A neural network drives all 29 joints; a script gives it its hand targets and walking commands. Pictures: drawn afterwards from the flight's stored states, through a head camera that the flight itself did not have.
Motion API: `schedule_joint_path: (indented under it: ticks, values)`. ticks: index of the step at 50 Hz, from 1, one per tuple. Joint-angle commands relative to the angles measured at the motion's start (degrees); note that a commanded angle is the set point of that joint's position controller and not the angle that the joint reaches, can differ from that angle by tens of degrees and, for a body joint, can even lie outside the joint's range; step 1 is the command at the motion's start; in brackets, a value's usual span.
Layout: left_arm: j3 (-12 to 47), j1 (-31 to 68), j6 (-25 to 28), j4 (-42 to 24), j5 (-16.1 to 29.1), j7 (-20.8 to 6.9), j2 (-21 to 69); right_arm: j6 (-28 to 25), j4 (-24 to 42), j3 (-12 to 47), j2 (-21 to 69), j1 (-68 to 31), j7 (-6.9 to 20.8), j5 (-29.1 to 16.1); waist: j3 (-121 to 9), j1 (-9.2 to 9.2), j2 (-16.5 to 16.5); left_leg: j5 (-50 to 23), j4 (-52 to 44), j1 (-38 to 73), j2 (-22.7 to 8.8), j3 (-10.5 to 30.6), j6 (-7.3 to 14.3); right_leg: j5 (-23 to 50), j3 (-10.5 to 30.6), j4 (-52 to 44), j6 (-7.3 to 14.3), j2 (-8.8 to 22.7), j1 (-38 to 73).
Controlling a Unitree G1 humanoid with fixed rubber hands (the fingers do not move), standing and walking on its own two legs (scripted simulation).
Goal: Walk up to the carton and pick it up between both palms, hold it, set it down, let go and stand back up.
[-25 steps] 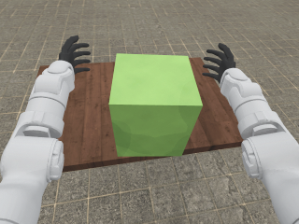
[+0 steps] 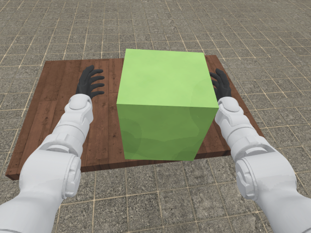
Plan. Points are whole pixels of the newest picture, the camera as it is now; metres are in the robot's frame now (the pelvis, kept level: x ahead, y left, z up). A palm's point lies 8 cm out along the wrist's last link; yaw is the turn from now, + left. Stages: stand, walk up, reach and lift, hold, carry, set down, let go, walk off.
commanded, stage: reach and lift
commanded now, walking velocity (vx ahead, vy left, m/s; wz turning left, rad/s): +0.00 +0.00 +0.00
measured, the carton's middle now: (162, 108) +0.43 -0.01 +0.06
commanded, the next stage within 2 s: none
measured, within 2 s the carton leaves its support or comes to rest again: neither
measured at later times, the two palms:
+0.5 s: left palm (103, 94) +0.44 +0.15 +0.11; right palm (216, 98) +0.43 -0.16 +0.11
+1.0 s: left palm (103, 93) +0.44 +0.15 +0.11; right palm (215, 99) +0.43 -0.16 +0.11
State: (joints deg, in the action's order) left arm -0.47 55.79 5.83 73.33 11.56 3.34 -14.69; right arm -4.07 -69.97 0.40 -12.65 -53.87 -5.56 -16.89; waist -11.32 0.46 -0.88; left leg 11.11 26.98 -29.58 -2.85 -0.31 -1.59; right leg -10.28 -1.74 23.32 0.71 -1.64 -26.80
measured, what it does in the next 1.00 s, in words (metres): stands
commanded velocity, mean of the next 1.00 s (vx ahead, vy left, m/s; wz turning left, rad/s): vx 0.00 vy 0.00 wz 0.00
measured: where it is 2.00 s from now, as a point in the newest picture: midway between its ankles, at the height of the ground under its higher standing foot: outside the picture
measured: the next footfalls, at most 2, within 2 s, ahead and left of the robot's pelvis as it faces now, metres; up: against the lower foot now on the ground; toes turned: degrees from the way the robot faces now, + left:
none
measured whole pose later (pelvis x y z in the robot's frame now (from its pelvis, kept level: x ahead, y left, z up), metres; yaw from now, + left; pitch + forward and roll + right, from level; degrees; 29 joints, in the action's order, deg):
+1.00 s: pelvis +0.00 +0.01 +0.00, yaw -2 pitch +12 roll -1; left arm -19.0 56.1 6.4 68.4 -7.4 7.0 -4.4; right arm -4.1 -64.9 -16.5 -5.0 -53.4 -6.1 1.6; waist -7.9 0.7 -1.4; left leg 9.5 23.1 -25.8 -2.3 -2.6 -0.6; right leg -8.3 0.5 20.2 -0.2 -1.0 -24.1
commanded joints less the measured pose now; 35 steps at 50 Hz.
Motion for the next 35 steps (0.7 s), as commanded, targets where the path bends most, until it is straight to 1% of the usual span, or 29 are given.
schedule_joint_path:
  ticks: [1,2,3,5,6,7,8,9,11,13,14,15,16,17,18,19,20,22,23,24,25,26,27,29,31,32,33,34,35]
  values:
    - [0.81,27.98,5.31,-7.55,1.36,0.70,-6.53,-4.50,9.09,-0.20,-10.79,-26.57,0.11,-0.88,-33.40,0.60,3.23,-20.54,3.20,16.74,2.14,-1.56,-3.43,20.44,-0.49,1.26,-2.20,-0.42,9.32]
    - [1.00,29.29,5.46,-7.30,1.78,0.80,-6.77,-4.41,7.14,-0.12,-11.14,-27.49,0.16,-1.53,-33.64,1.24,3.02,-20.94,3.49,16.53,2.09,-1.47,-3.56,20.66,-0.66,1.61,-2.20,-0.50,8.49]
    - [0.90,28.46,5.24,-4.91,1.70,0.76,-6.76,-4.32,5.60,0.96,-11.21,-27.30,0.38,-2.13,-32.46,0.62,2.60,-20.37,3.51,16.14,2.22,-1.56,-3.42,20.27,-0.54,1.62,-2.12,-0.45,7.83]
    - [1.66,28.43,5.77,-5.22,2.14,0.90,-6.21,-4.69,4.73,1.85,-10.92,-27.05,0.67,-3.49,-33.55,0.57,2.87,-20.53,3.44,15.09,2.26,-1.46,-3.48,20.86,-0.35,2.24,-2.25,-0.16,8.32]
    - [1.88,28.06,5.81,-5.11,1.92,0.96,-6.30,-5.02,5.27,1.83,-11.55,-27.19,0.69,-3.27,-34.73,0.76,3.30,-21.69,3.78,15.75,2.18,-1.56,-3.48,22.27,-0.33,2.55,-2.35,-0.29,8.35]
    - [1.15,28.16,5.96,-5.25,1.61,1.02,-6.27,-5.25,6.52,2.05,-11.42,-27.52,0.66,-3.34,-35.82,0.15,2.38,-21.86,4.05,15.39,2.18,-1.58,-3.11,22.37,-0.27,2.65,-2.61,-0.29,8.57]
    - [0.83,28.42,5.99,-5.27,1.50,1.07,-5.85,-5.15,6.44,2.48,-10.55,-27.41,0.56,-3.38,-35.24,0.27,2.27,-21.47,4.01,14.88,2.21,-1.80,-3.14,22.68,-0.14,2.82,-2.62,-0.12,9.01]
    - [0.47,27.54,5.87,-5.26,0.86,1.06,-5.85,-5.12,6.77,1.97,-10.64,-27.27,0.54,-3.23,-35.44,0.18,3.16,-21.55,4.04,14.43,2.16,-1.69,-3.07,22.72,0.05,2.97,-2.60,-0.14,9.04]
    - [0.96,28.77,5.95,-5.90,1.45,1.23,-4.65,-4.93,6.86,1.85,-10.12,-28.25,0.65,-3.68,-34.55,0.05,2.89,-20.87,3.78,14.87,1.92,-1.75,-3.20,21.23,-0.37,2.72,-2.22,-0.14,7.96]
    - [1.12,29.87,6.17,-6.55,1.72,1.82,-3.65,-4.63,7.70,1.67,-9.25,-29.10,0.92,-3.26,-35.19,-0.30,3.18,-19.19,3.69,14.93,1.92,-1.51,-3.02,17.91,-0.38,2.47,-2.05,-0.17,5.64]
    - [1.02,29.81,6.10,-6.81,1.38,2.07,-2.47,-4.36,6.88,1.74,-8.60,-28.78,1.12,-3.09,-34.81,0.15,3.33,-19.59,3.76,15.57,1.79,-1.48,-3.18,17.48,-0.40,2.28,-1.76,-0.05,4.52]
    - [0.18,29.92,6.13,-6.13,0.88,2.10,-2.63,-4.23,7.35,1.44,-8.48,-29.20,1.01,-2.30,-35.31,0.03,2.30,-19.06,3.94,14.92,1.95,-1.62,-2.89,17.51,-0.26,2.18,-1.96,0.00,5.06]
    - [0.01,29.57,6.36,-7.17,0.47,2.28,-2.41,-4.26,7.92,1.23,-8.01,-28.43,0.78,-1.69,-36.24,0.54,2.02,-19.66,4.07,14.95,1.92,-1.76,-2.76,18.69,-0.28,2.46,-2.25,-0.07,6.45]
    - [-0.76,29.61,6.34,-6.78,-0.44,2.38,-2.40,-4.07,7.43,0.87,-7.09,-28.31,0.59,-1.66,-35.44,0.18,2.11,-19.17,3.95,14.55,1.98,-1.78,-2.54,18.78,-0.09,2.44,-2.26,-0.06,6.67]
    - [-0.95,29.60,6.15,-6.50,-0.90,2.34,-2.21,-4.22,7.87,0.20,-7.57,-28.70,0.28,-0.78,-36.07,0.51,1.86,-19.83,4.31,14.46,1.96,-1.87,-2.61,19.97,-0.21,2.55,-2.25,-0.04,7.34]
    - [-1.66,30.62,6.26,-7.50,-1.63,2.43,-1.48,-4.09,8.12,-0.44,-6.78,-29.34,0.04,-0.09,-36.70,0.17,2.36,-19.51,4.09,14.32,2.20,-2.09,-2.60,20.04,0.25,2.55,-2.23,0.04,7.68]
    - [-2.56,29.58,6.17,-6.82,-2.65,2.66,-0.92,-3.91,8.10,-0.37,-5.27,-28.64,-0.18,0.52,-34.93,-0.43,2.00,-19.07,3.71,14.09,2.12,-1.88,-2.51,19.56,0.32,2.46,-2.17,0.03,8.37]
    - [-4.14,29.68,5.77,-7.79,-4.63,3.05,-0.59,-3.63,9.17,-1.90,-4.33,-28.75,-0.50,2.01,-35.15,-0.86,2.30,-18.38,2.99,13.53,2.46,-2.45,-2.39,19.19,0.61,2.12,-2.20,0.17,9.00]
    - [-4.36,30.31,5.68,-8.46,-4.63,3.18,1.04,-3.31,9.72,-1.93,-2.90,-29.16,-0.69,2.55,-34.00,-0.44,1.69,-18.17,2.67,12.58,2.38,-2.37,-2.12,18.98,0.91,2.09,-2.16,0.28,9.60]
    - [-4.99,29.67,5.39,-8.63,-5.35,3.31,1.56,-3.14,9.62,-2.90,-2.42,-28.42,-0.99,3.35,-33.87,-0.20,1.86,-18.32,2.39,13.55,2.50,-2.57,-2.32,18.87,0.74,1.75,-2.08,0.13,10.12]
    - [-5.68,29.43,4.83,-7.63,-6.09,3.42,1.28,-2.92,9.51,-3.79,-2.83,-28.71,-1.21,4.15,-33.44,-0.01,1.50,-17.57,1.98,13.04,2.52,-2.60,-2.19,18.39,0.75,1.46,-2.19,-0.02,10.56]
    - [-6.07,29.91,4.33,-7.10,-6.40,3.52,1.82,-2.54,9.83,-3.89,-2.21,-29.81,-1.39,4.49,-32.26,-0.18,0.39,-16.62,1.55,12.60,2.55,-2.75,-1.89,17.80,0.67,1.28,-2.34,-0.04,10.76]
    - [-6.67,28.95,4.08,-7.82,-7.18,3.69,2.37,-2.16,9.78,-4.42,-0.65,-28.21,-1.68,5.70,-31.97,-0.13,0.03,-16.32,1.32,13.39,2.75,-3.00,-2.02,17.78,0.82,1.07,-2.35,0.05,11.57]
    - [-7.52,29.95,3.91,-10.19,-8.26,3.90,3.14,-1.90,11.57,-5.00,0.56,-29.25,-1.70,6.06,-33.16,-0.75,1.10,-17.49,0.96,13.67,2.75,-3.24,-1.96,17.69,1.00,0.77,-2.24,-0.08,11.62]
    - [-7.73,30.08,3.62,-10.77,-8.76,4.23,4.59,-1.60,10.90,-5.38,1.12,-28.63,-1.49,6.55,-33.18,-0.53,1.35,-18.72,0.88,15.15,2.70,-3.04,-2.33,18.39,0.57,0.65,-2.06,-0.32,11.37]
    - [-8.40,29.98,3.40,-10.97,-9.57,4.35,4.11,-1.46,11.56,-5.76,0.75,-28.06,-1.54,7.37,-33.36,-0.85,1.91,-19.28,0.98,16.27,2.79,-3.15,-2.35,18.30,0.63,0.32,-1.99,-0.24,11.46]
    - [-8.80,30.05,3.20,-11.19,-10.04,4.45,3.98,-1.66,12.54,-6.25,0.27,-28.57,-1.70,7.64,-34.18,-0.70,2.19,-20.33,1.28,17.08,2.76,-3.24,-2.51,19.12,0.54,0.19,-1.88,-0.40,11.58]
    - [-8.91,29.80,3.04,-11.85,-9.75,4.39,4.72,-1.68,13.36,-6.50,1.04,-28.74,-1.76,7.67,-33.84,-0.61,1.46,-19.76,1.32,16.95,2.70,-3.18,-2.46,18.95,0.54,0.16,-1.92,-0.30,11.96]
    - [-9.09,29.96,2.79,-11.31,-10.45,4.30,5.31,-1.53,13.40,-6.97,1.55,-29.08,-1.84,8.71,-33.18,-0.56,1.41,-19.08,1.02,16.46,2.76,-3.39,-2.24,18.61,0.67,-0.11,-1.89,-0.17,12.01]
